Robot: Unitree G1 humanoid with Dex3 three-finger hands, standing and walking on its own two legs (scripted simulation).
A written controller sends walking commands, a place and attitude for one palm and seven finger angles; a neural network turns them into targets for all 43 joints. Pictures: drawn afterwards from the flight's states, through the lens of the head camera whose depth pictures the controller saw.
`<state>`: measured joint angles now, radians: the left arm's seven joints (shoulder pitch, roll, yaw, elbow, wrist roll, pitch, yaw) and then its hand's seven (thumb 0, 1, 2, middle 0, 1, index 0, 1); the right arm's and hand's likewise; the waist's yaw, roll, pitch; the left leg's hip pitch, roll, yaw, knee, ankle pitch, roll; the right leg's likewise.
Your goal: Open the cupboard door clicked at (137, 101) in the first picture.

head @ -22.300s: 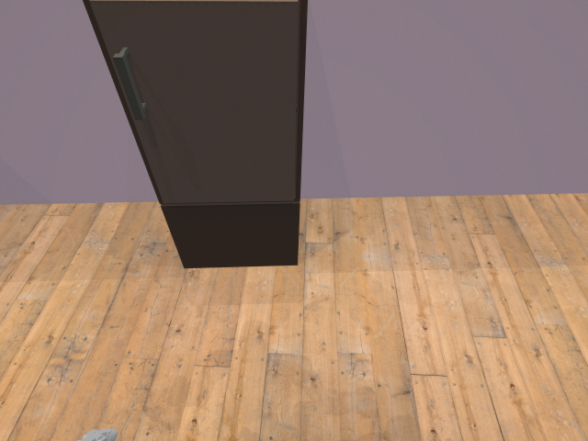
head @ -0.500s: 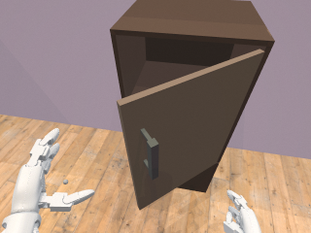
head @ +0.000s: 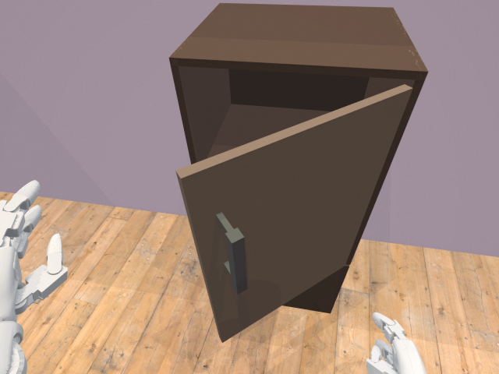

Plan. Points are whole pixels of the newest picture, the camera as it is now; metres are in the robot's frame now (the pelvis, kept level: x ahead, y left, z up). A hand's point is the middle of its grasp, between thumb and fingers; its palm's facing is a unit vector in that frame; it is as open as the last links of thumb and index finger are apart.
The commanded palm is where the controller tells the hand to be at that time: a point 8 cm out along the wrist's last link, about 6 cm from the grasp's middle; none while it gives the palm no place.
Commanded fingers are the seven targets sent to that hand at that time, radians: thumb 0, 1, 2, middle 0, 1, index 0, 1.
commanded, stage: draw the hand back to the body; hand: left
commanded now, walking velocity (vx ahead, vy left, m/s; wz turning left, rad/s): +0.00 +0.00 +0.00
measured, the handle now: (231, 254) +0.29 +0.07 +0.06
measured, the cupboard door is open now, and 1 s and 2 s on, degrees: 41 41 41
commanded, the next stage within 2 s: step back with the hand held close in 0.28 s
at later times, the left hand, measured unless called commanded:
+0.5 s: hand (62, 273) +0.18 +0.25 +0.15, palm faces +0.45 -0.79 -0.42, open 7.4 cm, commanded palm +0.12 +0.29 +0.17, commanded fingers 0.00 0.90 0.90 -0.20 -0.30 -0.20 -0.30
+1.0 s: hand (24, 321) +0.12 +0.27 +0.15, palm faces +0.41 -0.76 -0.50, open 7.4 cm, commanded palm +0.06 +0.31 +0.17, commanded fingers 0.00 0.90 0.90 -0.20 -0.30 -0.20 -0.30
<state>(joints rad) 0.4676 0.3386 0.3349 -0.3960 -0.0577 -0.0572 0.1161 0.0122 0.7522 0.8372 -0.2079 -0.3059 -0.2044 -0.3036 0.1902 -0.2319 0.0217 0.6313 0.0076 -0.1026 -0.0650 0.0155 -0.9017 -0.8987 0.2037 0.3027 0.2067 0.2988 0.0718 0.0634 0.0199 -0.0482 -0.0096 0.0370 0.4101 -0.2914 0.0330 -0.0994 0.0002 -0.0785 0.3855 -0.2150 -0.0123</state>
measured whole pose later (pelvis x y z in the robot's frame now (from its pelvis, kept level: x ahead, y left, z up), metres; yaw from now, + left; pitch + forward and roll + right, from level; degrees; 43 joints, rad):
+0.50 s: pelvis -0.02 -0.01 +0.00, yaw +0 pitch -3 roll -1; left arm 0.46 0.34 0.35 -0.36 -0.05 -0.11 0.11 0.02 0.89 0.90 -0.22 -0.31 -0.21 -0.30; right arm 0.19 -0.23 0.02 0.63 0.01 -0.09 -0.07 0.02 -0.90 -0.90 0.20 0.30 0.21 0.30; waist 0.05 0.07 0.02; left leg -0.10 0.01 0.03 0.43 -0.27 0.02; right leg -0.13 0.02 -0.09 0.37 -0.18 -0.03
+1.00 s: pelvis -0.08 +0.01 -0.02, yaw -1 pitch -1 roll +0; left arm 0.54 0.40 0.42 -0.50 -0.01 -0.17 0.14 0.02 0.89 0.90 -0.22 -0.31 -0.21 -0.30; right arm 0.21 -0.23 0.00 0.54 0.02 -0.04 -0.08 0.01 -0.90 -0.90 0.20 0.30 0.21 0.30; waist 0.01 0.00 0.04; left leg -0.33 -0.03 0.07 0.60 -0.26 0.06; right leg -0.38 -0.03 -0.05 0.57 -0.17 0.00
